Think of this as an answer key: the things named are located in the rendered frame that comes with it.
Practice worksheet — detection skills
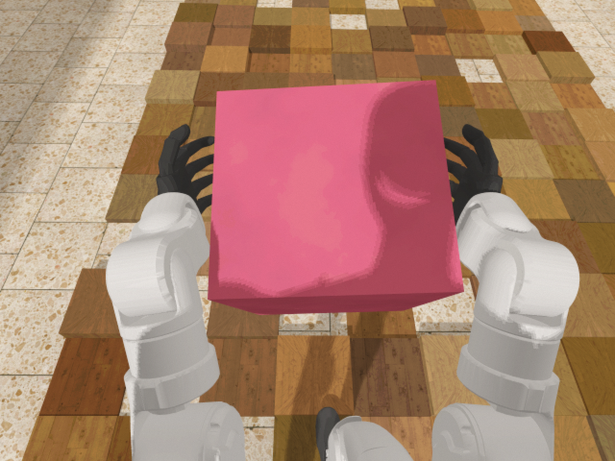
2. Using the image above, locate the right robot forearm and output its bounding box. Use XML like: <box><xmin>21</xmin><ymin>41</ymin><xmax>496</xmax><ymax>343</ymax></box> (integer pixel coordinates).
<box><xmin>455</xmin><ymin>192</ymin><xmax>579</xmax><ymax>461</ymax></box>

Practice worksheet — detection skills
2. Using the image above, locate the robot right thigh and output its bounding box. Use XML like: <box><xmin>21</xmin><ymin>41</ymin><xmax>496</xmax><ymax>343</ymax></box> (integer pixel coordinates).
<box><xmin>330</xmin><ymin>422</ymin><xmax>413</xmax><ymax>461</ymax></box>

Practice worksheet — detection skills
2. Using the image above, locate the robot right upper arm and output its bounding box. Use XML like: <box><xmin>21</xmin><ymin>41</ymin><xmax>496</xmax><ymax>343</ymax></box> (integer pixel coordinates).
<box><xmin>431</xmin><ymin>402</ymin><xmax>552</xmax><ymax>461</ymax></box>

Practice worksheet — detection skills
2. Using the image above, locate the carton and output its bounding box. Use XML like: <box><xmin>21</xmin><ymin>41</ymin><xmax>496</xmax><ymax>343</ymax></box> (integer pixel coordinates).
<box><xmin>208</xmin><ymin>80</ymin><xmax>464</xmax><ymax>315</ymax></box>

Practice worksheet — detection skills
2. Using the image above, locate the left robot forearm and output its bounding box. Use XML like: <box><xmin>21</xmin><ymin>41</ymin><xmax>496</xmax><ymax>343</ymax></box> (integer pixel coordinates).
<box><xmin>106</xmin><ymin>192</ymin><xmax>220</xmax><ymax>461</ymax></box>

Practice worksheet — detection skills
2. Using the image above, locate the robot right hand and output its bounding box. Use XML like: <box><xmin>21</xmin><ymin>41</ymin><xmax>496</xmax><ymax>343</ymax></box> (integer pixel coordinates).
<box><xmin>444</xmin><ymin>124</ymin><xmax>503</xmax><ymax>225</ymax></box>

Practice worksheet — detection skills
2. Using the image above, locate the robot left hand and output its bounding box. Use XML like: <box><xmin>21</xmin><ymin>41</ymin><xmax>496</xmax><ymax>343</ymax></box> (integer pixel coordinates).
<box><xmin>156</xmin><ymin>124</ymin><xmax>214</xmax><ymax>214</ymax></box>

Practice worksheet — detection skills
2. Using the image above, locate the robot left upper arm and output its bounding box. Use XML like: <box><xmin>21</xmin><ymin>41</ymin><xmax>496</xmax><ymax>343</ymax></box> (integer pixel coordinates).
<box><xmin>134</xmin><ymin>401</ymin><xmax>246</xmax><ymax>461</ymax></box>

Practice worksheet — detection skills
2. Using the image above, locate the robot right foot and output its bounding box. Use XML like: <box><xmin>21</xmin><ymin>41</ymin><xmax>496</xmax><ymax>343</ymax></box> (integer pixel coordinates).
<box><xmin>315</xmin><ymin>407</ymin><xmax>340</xmax><ymax>461</ymax></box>

